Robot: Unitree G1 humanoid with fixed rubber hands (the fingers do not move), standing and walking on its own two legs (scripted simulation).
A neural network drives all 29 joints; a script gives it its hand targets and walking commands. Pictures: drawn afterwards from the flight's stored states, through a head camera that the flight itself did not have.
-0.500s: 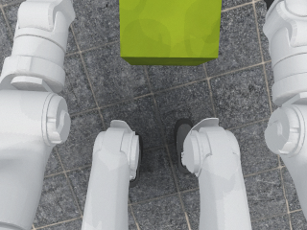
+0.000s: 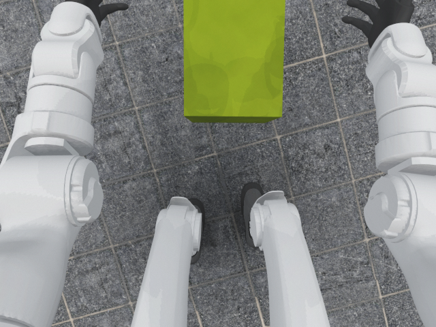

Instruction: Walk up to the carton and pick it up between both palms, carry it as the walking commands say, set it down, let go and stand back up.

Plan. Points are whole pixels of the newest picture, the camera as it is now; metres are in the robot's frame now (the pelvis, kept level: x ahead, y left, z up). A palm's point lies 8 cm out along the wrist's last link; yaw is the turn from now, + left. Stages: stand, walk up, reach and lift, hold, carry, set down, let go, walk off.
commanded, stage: set down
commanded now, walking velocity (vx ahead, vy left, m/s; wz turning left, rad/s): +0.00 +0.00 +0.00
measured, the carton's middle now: (231, 66) +0.58 -0.04 -0.44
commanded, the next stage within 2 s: let go in 0.50 s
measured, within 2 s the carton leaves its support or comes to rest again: neither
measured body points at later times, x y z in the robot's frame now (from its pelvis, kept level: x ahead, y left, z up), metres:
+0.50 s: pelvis +0.03 +0.00 +0.12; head +0.34 -0.02 +0.44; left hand +0.59 +0.17 +0.02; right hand +0.55 -0.24 +0.01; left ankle +0.07 +0.10 -0.51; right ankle +0.11 -0.11 -0.51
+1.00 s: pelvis +0.08 -0.02 +0.19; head +0.28 -0.02 +0.59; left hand +0.44 +0.19 +0.08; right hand +0.41 -0.26 +0.09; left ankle +0.07 +0.09 -0.51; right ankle +0.11 -0.11 -0.51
